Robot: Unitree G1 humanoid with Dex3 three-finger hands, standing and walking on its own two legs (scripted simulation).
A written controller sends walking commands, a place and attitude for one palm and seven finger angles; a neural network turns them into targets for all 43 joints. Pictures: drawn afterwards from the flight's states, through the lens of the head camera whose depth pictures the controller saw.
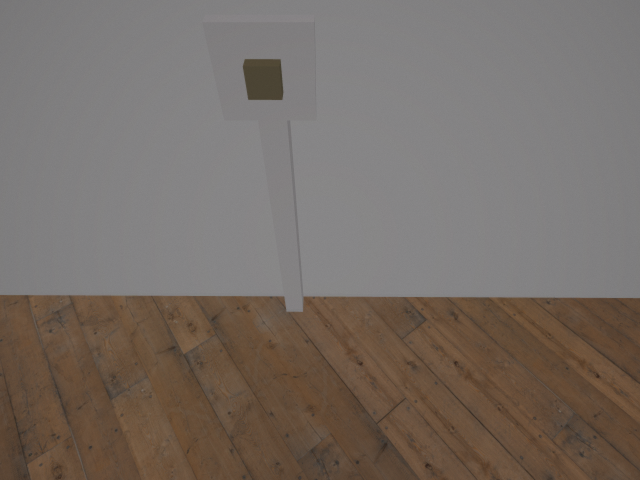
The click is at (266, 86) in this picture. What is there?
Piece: button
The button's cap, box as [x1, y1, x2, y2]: [243, 59, 282, 99]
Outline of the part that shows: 245,59 243,64 243,70 248,99 281,99 282,82 280,59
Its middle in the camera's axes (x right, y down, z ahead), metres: -0.10 -0.28 +0.68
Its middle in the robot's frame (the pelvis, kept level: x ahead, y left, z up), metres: +0.72 +0.14 +0.13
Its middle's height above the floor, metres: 0.91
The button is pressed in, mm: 0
